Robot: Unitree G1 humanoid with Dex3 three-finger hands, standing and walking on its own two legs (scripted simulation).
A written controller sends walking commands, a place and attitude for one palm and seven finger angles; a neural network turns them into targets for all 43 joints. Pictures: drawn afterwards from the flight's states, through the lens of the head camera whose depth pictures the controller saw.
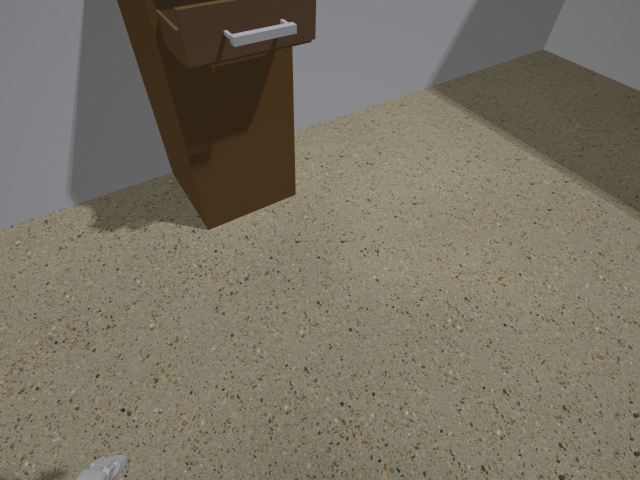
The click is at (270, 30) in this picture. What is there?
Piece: drawer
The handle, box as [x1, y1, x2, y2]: [223, 19, 296, 46]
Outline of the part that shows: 296,24 293,22 287,22 283,19 280,19 280,23 278,25 231,34 227,30 223,31 224,34 230,39 231,44 236,46 296,33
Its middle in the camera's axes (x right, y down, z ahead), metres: -0.16 -0.54 +1.01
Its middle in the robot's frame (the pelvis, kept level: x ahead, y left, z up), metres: +1.12 +0.22 +0.08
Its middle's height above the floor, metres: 0.84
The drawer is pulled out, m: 0.18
